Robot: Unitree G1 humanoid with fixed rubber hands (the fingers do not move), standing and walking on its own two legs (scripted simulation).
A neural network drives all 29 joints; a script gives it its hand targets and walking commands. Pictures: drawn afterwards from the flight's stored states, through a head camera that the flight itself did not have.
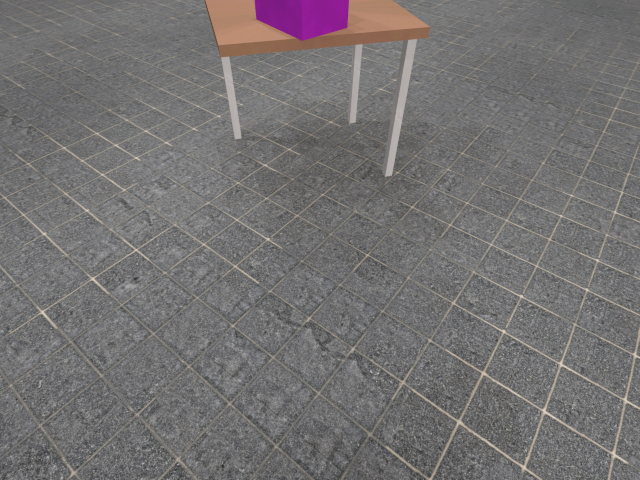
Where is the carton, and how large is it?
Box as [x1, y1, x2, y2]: [255, 0, 348, 40]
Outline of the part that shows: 255,0 257,19 302,40 344,28 347,24 348,0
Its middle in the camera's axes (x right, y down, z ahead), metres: -0.08 -0.91 +1.43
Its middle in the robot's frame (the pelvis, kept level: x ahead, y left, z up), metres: +1.70 +0.06 +0.07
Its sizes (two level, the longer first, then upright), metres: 0.294 0.223 0.198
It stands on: a table, 0.74 m high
